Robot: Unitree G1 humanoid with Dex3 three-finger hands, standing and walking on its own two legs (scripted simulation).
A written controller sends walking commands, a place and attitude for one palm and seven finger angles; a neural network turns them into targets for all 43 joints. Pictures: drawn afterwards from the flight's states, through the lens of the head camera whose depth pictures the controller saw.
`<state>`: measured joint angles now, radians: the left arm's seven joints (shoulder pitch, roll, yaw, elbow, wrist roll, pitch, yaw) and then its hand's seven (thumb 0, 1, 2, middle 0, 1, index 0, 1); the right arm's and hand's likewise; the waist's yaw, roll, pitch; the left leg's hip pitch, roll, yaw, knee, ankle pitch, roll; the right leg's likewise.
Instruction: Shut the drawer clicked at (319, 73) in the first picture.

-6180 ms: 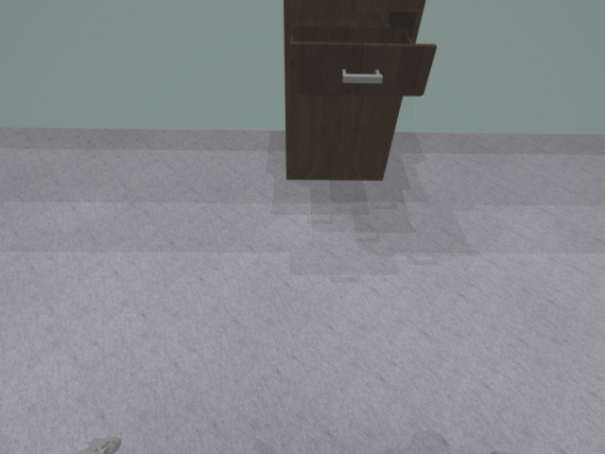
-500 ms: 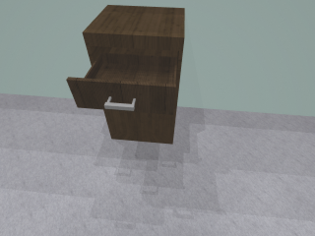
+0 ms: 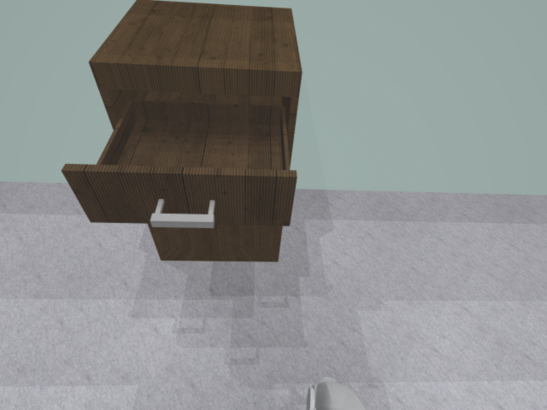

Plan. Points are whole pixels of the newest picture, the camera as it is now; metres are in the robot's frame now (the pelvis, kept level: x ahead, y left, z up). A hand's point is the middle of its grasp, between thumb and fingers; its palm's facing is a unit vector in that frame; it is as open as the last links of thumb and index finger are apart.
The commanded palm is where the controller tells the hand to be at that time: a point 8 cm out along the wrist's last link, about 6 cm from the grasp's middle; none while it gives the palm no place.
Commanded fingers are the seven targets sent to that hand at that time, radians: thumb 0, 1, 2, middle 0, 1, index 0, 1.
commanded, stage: take the last steps up to it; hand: left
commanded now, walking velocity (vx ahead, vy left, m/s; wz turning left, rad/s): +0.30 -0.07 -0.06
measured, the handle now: (184, 212) +0.49 +0.20 -0.06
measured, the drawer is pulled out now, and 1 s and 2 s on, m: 0.30 0.30 0.30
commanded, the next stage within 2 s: come to a stop and stand still in 0.42 s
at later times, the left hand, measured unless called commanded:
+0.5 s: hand (201, 395) +0.18 +0.12 -0.17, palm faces +0.06 -0.97 -0.22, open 7.2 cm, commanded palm none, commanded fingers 0.00 0.90 0.90 -0.20 -0.30 -0.20 -0.30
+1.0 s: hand (201, 387) +0.20 +0.12 -0.17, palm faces +0.03 -0.95 -0.30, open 7.4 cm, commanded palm none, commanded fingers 0.00 0.90 0.90 -0.20 -0.30 -0.20 -0.30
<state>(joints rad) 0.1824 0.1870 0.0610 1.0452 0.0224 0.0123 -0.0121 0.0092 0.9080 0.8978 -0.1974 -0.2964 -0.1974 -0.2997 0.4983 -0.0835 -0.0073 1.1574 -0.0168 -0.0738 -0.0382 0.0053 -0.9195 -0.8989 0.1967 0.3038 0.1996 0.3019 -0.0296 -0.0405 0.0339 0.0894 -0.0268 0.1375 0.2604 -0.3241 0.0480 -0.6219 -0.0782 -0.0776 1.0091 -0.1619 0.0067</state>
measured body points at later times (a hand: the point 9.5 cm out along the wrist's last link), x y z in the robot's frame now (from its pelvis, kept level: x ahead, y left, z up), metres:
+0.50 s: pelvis +0.17 -0.06 +0.00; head +0.18 -0.07 +0.45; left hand +0.18 +0.17 -0.15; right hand +0.22 -0.30 -0.16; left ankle +0.22 +0.09 -0.69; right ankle +0.18 -0.12 -0.74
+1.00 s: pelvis +0.18 -0.07 -0.01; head +0.22 -0.10 +0.43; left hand +0.20 +0.17 -0.15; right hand +0.25 -0.30 -0.18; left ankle +0.25 +0.07 -0.74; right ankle +0.16 -0.15 -0.74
